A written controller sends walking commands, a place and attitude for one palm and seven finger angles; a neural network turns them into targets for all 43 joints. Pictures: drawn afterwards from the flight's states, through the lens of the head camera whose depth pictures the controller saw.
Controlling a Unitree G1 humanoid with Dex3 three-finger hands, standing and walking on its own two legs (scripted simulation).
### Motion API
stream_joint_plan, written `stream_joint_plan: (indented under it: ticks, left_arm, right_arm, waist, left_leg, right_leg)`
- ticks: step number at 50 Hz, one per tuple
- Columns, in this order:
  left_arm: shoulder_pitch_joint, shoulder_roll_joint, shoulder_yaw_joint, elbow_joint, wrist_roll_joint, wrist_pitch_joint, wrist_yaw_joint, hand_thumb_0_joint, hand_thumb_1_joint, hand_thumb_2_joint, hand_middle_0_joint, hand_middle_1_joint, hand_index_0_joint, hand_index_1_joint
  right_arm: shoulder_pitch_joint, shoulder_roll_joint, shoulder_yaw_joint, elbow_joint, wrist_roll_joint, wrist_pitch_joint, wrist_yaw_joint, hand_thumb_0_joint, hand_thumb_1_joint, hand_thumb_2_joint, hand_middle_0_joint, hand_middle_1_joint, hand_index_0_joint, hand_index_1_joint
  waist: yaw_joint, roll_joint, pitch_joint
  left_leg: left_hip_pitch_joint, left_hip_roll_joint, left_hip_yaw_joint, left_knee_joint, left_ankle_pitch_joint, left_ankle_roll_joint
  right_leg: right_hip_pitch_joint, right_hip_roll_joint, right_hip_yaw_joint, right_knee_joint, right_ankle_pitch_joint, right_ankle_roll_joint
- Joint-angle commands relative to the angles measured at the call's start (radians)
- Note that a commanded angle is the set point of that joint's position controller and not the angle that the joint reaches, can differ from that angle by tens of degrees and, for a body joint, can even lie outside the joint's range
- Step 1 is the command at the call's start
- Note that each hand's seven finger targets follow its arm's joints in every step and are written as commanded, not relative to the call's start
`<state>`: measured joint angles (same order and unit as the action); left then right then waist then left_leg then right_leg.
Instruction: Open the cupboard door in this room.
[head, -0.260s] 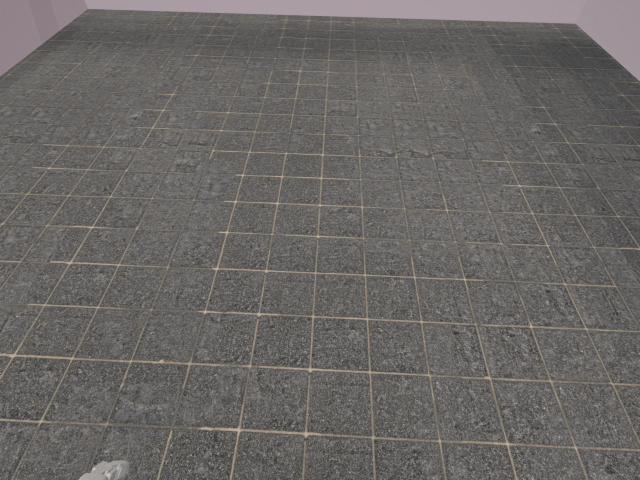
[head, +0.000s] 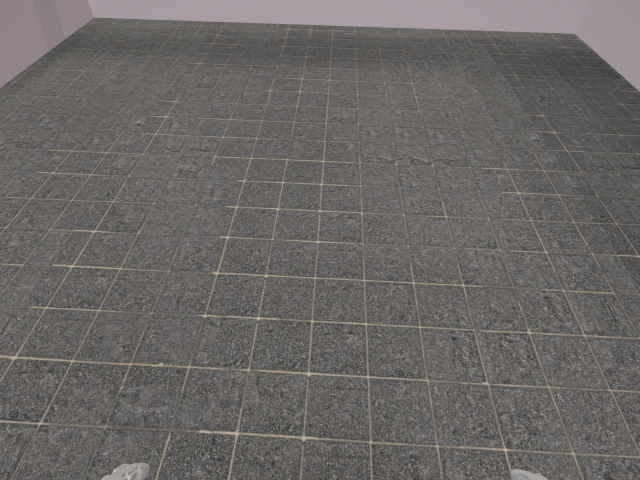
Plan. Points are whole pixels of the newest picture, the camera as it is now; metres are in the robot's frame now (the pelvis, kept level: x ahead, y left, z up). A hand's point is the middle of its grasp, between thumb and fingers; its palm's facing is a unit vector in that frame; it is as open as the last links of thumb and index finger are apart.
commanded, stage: stand and wait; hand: left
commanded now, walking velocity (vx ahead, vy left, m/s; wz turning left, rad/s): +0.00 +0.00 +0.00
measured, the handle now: out of the picture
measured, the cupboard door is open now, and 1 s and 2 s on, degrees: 0 0 0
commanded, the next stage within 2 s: turn or walk to find it in 0.64 s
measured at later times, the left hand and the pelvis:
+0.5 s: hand out of the picture +0.06 +0.24 -0.15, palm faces -0.04 -0.94 -0.34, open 7.4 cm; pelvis -0.02 -0.01 +0.00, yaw +0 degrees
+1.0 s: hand out of the picture +0.03 +0.21 -0.18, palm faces +0.04 -0.97 -0.26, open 7.4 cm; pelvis -0.03 +0.00 -0.01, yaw +5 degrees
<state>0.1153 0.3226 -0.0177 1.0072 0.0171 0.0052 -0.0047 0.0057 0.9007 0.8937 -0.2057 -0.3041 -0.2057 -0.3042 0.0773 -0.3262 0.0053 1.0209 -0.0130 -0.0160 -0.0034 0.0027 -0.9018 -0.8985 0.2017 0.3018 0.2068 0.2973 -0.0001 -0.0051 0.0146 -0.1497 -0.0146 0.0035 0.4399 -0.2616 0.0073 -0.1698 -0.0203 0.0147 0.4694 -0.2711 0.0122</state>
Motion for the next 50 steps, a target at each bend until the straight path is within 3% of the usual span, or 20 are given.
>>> stream_joint_plan:
  ticks: [1,17,23,28,34,40,46,48,49,50]
  left_arm:
    - [-0.043,0.221,0.057,-0.057,-0.005,-0.03,0.019,0.0,0.9,0.9,-0.2,-0.3,-0.2,-0.3]
    - [-0.034,0.232,0.055,-0.002,-0.008,-0.033,0.016,0.0,0.9,0.9,-0.2,-0.3,-0.2,-0.3]
    - [-0.033,0.235,0.052,0.009,-0.007,-0.033,0.015,0.0,0.9,0.9,-0.2,-0.3,-0.2,-0.3]
    - [-0.035,0.235,0.052,0.009,-0.007,-0.031,0.013,0.0,0.9,0.9,-0.2,-0.3,-0.2,-0.3]
    - [-0.037,0.234,0.057,0.005,-0.005,-0.029,0.013,0.0,0.9,0.9,-0.2,-0.3,-0.2,-0.3]
    - [0.038,0.128,0.045,-0.009,-0.006,0.006,0.028,0.0,0.9,0.9,-0.2,-0.3,-0.2,-0.3]
    - [0.051,0.145,0.065,-0.08,-0.001,0.017,0.037,0.0,0.9,0.9,-0.2,-0.3,-0.2,-0.3]
    - [0.036,0.127,0.068,-0.108,0.001,0.021,0.039,0.0,0.9,0.9,-0.2,-0.3,-0.2,-0.3]
    - [0.03,0.108,0.068,-0.119,0.001,0.023,0.039,0.0,0.9,0.9,-0.2,-0.3,-0.2,-0.3]
    - [0.034,0.078,0.067,-0.128,-0.003,0.025,0.039,0.0,0.9,0.9,-0.2,-0.3,-0.2,-0.3]
  right_arm:
    - [-0.048,-0.213,-0.056,-0.056,-0.003,-0.022,-0.013,0.0,-0.9,-0.9,0.2,0.3,0.2,0.3]
    - [-0.02,-0.221,-0.047,0.009,0.003,-0.018,-0.011,0.0,-0.9,-0.9,0.2,0.3,0.2,0.3]
    - [-0.015,-0.222,-0.046,0.023,0.003,-0.016,-0.009,0.0,-0.9,-0.9,0.2,0.3,0.2,0.3]
    - [-0.01,-0.225,-0.046,0.029,0.002,-0.017,-0.007,0.0,-0.9,-0.9,0.2,0.3,0.2,0.3]
    - [-0.004,-0.227,-0.046,0.025,0.002,-0.017,-0.006,0.0,-0.9,-0.9,0.2,0.3,0.2,0.3]
    - [0.058,-0.095,-0.027,0.001,-0.003,0.018,0.001,0.0,-0.9,-0.9,0.2,0.3,0.2,0.3]
    - [0.121,-0.077,-0.05,-0.047,-0.002,0.039,0.003,0.0,-0.9,-0.9,0.2,0.3,0.2,0.3]
    - [0.148,-0.074,-0.058,-0.061,-0.002,0.039,0.005,0.0,-0.9,-0.9,0.2,0.3,0.2,0.3]
    - [0.155,-0.082,-0.061,-0.067,-0.006,0.037,0.006,0.0,-0.9,-0.9,0.2,0.3,0.2,0.3]
    - [0.158,-0.111,-0.068,-0.076,-0.011,0.033,0.004,0.0,-0.9,-0.9,0.2,0.3,0.2,0.3]
  waist:
    - [-0.002,-0.003,-0.077]
    - [-0.002,0.0,-0.055]
    - [0.0,-0.02,-0.022]
    - [0.0,-0.001,-0.014]
    - [0.001,-0.001,-0.018]
    - [0.006,-0.025,-0.012]
    - [-0.009,-0.098,-0.049]
    - [-0.023,-0.048,-0.048]
    - [-0.025,0.02,-0.036]
    - [-0.025,0.136,-0.028]
  left_leg:
    - [0.027,0.12,-0.084,-0.063,0.25,0.032]
    - [0.02,0.127,-0.092,-0.101,0.174,0.023]
    - [0.008,0.124,-0.096,-0.115,0.121,0.021]
    - [-0.001,0.125,-0.099,-0.125,0.095,0.021]
    - [-0.024,0.126,-0.113,-0.12,0.12,0.024]
    - [-0.124,0.097,-0.107,-0.018,0.133,0.006]
    - [-0.142,0.059,-0.08,0.156,0.119,0.002]
    - [-0.136,0.08,-0.128,0.121,0.151,0.016]
    - [-0.156,0.11,-0.201,0.061,0.187,0.037]
    - [-0.163,0.18,-0.331,-0.036,0.219,0.082]
  right_leg:
    - [0.016,-0.096,0.082,-0.069,0.257,-0.045]
    - [0.024,-0.1,0.102,-0.125,0.192,-0.048]
    - [-0.002,-0.101,0.113,-0.156,0.112,-0.047]
    - [-0.016,-0.097,0.116,-0.164,0.068,-0.046]
    - [0.0,-0.098,0.098,-0.143,0.086,-0.041]
    - [-0.018,-0.139,0.086,-0.096,0.068,-0.028]
    - [-0.078,-0.232,0.099,-0.064,0.098,-0.083]
    - [-0.117,-0.199,0.038,0.011,0.076,-0.064]
    - [-0.131,-0.143,-0.018,0.086,0.031,-0.032]
    - [-0.15,-0.057,-0.077,0.208,-0.036,0.008]
